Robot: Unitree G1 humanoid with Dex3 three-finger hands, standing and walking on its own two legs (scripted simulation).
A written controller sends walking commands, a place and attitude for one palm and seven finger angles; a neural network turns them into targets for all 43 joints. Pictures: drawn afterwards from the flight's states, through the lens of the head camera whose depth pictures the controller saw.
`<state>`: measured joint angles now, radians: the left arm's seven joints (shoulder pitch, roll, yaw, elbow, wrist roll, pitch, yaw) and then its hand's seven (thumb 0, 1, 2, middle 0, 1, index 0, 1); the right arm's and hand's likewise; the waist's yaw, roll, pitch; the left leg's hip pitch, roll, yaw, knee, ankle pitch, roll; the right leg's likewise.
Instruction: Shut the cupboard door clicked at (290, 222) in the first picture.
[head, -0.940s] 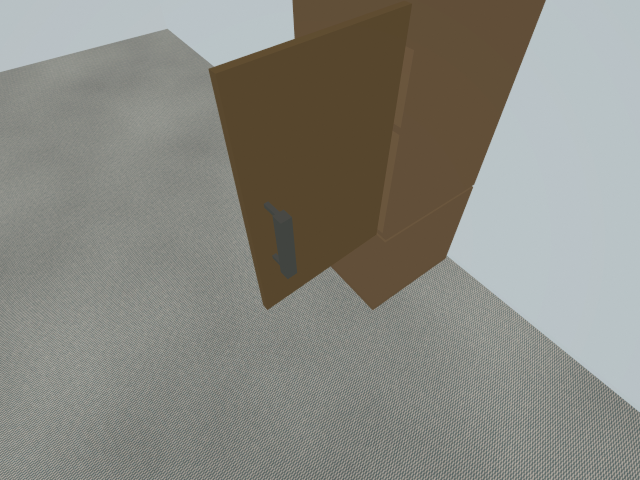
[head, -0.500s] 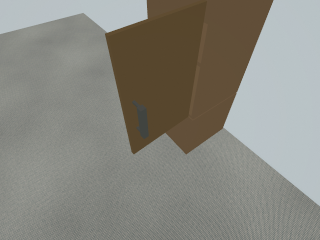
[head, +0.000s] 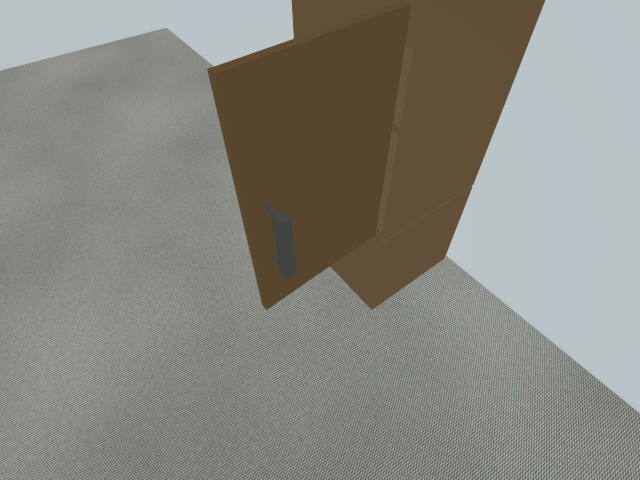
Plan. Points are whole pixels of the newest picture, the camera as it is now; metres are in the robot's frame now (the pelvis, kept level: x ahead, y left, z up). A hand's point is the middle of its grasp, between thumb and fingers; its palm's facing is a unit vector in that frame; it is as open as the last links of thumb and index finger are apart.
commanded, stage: walk to a spot facing it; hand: left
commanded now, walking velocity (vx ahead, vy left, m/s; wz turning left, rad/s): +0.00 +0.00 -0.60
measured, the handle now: (278, 240) +0.55 +0.12 -0.10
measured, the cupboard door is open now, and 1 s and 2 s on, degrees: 93 93 93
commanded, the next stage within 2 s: none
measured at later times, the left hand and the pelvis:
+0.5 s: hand out of the picture +0.07 +0.19 -0.17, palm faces -0.14 -0.96 -0.25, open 7.4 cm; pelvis -0.03 +0.00 -0.01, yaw -11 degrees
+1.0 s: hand out of the picture +0.13 +0.13 -0.18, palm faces -0.39 -0.89 -0.24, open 7.4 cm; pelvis -0.03 -0.03 -0.02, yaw -28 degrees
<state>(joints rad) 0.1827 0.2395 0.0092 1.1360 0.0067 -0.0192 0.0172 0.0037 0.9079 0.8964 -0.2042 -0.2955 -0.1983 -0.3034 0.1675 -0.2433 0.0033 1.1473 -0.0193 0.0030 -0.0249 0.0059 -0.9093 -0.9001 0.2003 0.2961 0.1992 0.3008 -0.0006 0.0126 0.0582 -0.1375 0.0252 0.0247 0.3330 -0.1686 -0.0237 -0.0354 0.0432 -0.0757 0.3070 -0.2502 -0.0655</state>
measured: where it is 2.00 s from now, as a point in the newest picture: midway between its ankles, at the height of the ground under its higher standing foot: outside the picture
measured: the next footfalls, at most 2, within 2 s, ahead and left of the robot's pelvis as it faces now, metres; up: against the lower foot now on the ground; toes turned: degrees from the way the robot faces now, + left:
left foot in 0.92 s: +0.07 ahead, +0.09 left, +0.00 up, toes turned -26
right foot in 1.16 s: -0.08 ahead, -0.17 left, +0.00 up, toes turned -36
